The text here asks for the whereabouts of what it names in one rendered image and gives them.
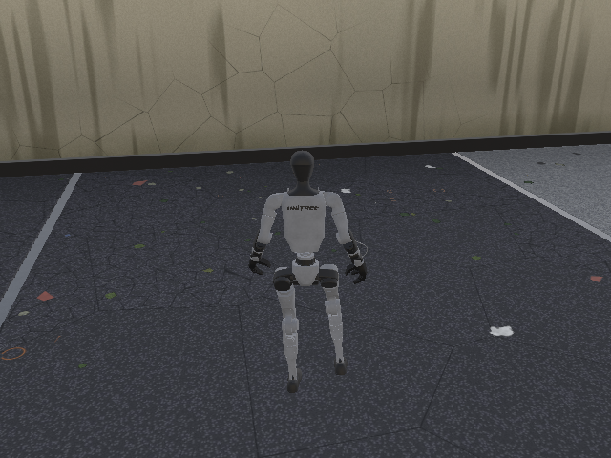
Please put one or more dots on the right robot forearm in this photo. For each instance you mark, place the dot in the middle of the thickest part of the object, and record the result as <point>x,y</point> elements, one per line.
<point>353,251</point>

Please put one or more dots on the left robot hand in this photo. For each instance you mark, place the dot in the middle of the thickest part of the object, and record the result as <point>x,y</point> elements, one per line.
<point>255,269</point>

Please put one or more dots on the left robot forearm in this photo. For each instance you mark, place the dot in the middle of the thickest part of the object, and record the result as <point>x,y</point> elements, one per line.
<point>257,249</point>

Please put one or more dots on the left robot upper arm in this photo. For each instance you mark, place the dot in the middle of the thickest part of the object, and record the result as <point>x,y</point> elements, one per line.
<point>273,202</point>

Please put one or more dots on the right robot upper arm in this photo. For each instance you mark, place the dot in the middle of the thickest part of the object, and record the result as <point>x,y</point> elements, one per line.
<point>338,213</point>

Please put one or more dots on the right robot hand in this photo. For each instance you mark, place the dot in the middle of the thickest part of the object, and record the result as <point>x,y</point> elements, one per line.
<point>362,270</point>

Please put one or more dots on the robot head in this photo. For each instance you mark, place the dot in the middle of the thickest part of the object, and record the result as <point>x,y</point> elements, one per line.
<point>302,164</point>

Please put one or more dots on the robot right shin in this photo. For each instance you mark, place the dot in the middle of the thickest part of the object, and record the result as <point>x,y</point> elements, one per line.
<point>336,331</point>

